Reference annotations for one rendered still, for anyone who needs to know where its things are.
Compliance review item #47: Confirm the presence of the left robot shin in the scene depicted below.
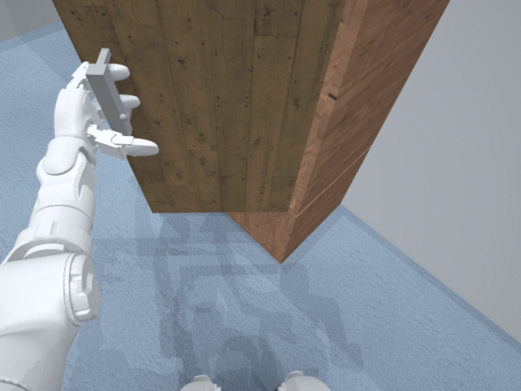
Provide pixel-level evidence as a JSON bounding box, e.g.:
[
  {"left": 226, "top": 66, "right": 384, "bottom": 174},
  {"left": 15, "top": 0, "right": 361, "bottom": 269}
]
[{"left": 193, "top": 375, "right": 212, "bottom": 382}]

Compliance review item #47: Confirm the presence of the handle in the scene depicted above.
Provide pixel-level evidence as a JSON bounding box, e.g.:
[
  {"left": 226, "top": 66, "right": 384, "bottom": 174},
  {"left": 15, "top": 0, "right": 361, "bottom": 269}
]
[{"left": 85, "top": 48, "right": 133, "bottom": 136}]

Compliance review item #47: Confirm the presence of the robot left upper arm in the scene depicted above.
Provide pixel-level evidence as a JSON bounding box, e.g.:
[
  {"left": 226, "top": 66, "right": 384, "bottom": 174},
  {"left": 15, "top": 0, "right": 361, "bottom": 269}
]
[{"left": 0, "top": 253, "right": 101, "bottom": 391}]

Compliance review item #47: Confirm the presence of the robot shin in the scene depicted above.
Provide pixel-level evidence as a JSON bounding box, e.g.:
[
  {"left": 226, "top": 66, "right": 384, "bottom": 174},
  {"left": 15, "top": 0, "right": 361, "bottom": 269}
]
[
  {"left": 284, "top": 371, "right": 304, "bottom": 383},
  {"left": 193, "top": 375, "right": 212, "bottom": 382}
]

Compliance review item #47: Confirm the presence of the robot left hand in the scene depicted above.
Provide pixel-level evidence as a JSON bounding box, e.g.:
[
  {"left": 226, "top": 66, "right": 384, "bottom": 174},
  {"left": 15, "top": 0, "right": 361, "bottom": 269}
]
[{"left": 54, "top": 61, "right": 159, "bottom": 160}]

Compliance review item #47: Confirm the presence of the right robot shin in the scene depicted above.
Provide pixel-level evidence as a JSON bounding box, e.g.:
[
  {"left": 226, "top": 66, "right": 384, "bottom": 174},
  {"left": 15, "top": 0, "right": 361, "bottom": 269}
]
[{"left": 284, "top": 371, "right": 304, "bottom": 383}]

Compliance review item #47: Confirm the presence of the cupboard door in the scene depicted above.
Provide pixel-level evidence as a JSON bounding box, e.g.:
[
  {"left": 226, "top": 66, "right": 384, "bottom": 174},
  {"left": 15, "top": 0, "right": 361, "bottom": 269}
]
[{"left": 52, "top": 0, "right": 346, "bottom": 213}]

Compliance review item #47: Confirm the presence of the robot left forearm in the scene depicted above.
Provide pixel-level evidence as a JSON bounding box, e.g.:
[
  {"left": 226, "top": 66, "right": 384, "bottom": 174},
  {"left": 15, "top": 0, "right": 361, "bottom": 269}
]
[{"left": 0, "top": 137, "right": 97, "bottom": 266}]

